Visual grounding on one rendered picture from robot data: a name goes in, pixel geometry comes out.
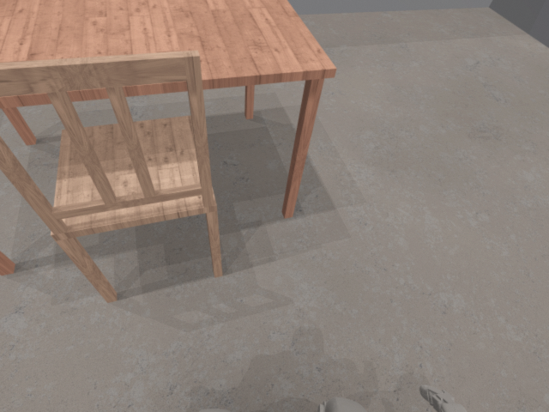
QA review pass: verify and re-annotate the table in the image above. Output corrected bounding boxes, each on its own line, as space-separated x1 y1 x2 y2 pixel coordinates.
0 0 336 276

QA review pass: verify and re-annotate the right robot hand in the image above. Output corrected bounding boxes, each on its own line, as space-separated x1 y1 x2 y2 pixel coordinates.
419 385 467 412

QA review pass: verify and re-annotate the chair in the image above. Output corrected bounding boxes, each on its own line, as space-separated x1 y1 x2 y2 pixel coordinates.
0 51 223 303

